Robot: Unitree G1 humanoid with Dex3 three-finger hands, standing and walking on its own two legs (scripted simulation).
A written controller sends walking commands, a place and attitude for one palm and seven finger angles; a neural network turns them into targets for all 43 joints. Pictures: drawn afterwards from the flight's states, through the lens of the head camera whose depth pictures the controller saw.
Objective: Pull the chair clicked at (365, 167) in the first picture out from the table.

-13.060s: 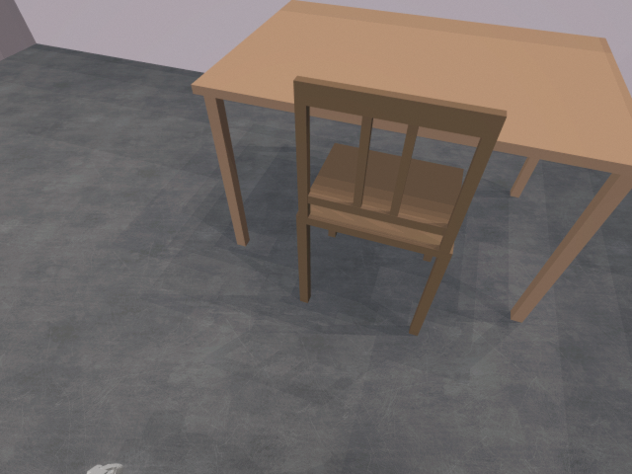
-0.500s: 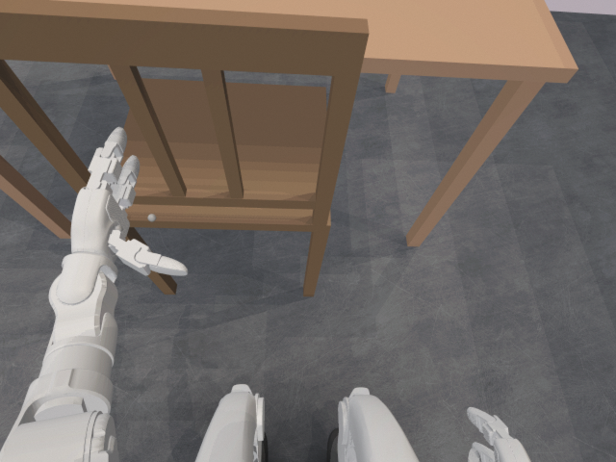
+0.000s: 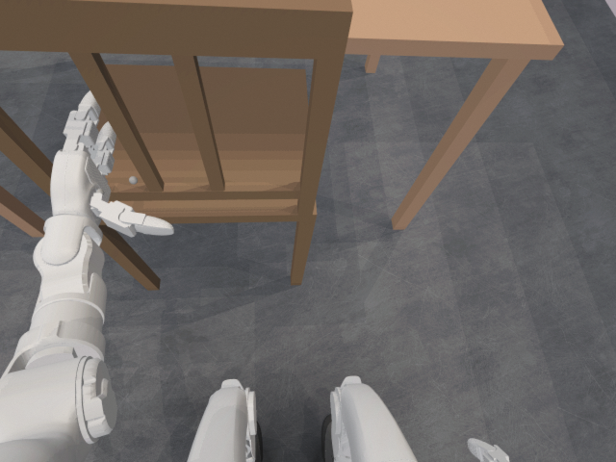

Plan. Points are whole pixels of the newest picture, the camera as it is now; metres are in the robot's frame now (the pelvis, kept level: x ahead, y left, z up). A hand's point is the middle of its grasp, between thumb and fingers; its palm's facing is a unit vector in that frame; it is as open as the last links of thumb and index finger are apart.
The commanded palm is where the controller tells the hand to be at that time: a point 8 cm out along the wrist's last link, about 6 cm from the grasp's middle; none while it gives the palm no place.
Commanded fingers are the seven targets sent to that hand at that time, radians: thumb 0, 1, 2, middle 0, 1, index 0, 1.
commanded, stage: push the fingers through the gap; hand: left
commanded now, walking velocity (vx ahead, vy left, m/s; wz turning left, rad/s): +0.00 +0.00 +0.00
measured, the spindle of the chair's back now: (127, 133) +0.53 +0.22 +0.03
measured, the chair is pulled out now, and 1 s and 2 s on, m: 0.00 0.00 0.00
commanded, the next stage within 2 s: hook a spindle and tug to test in 0.80 s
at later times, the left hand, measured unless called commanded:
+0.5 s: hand (135, 153) +0.50 +0.21 +0.03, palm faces +0.03 -1.00 -0.03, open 16.9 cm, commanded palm +0.47 +0.24 +0.03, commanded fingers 0.00 -0.50 0.30 -0.06 -0.08 -0.06 -0.08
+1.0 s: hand (138, 154) +0.50 +0.20 +0.03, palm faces +0.03 -1.00 -0.03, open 16.9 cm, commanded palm +0.48 +0.24 +0.03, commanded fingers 0.00 -0.50 0.30 -0.17 -0.41 -0.17 -0.41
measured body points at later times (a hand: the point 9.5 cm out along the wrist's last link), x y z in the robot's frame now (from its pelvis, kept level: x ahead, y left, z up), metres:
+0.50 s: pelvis +0.00 +0.00 +0.00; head +0.16 +0.03 +0.41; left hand +0.49 +0.26 +0.04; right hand +0.04 -0.27 -0.12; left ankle +0.03 +0.10 -0.62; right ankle +0.03 -0.12 -0.62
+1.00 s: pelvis +0.00 +0.00 +0.00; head +0.16 +0.03 +0.42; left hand +0.49 +0.26 +0.03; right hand +0.04 -0.27 -0.12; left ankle +0.03 +0.10 -0.62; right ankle +0.03 -0.12 -0.62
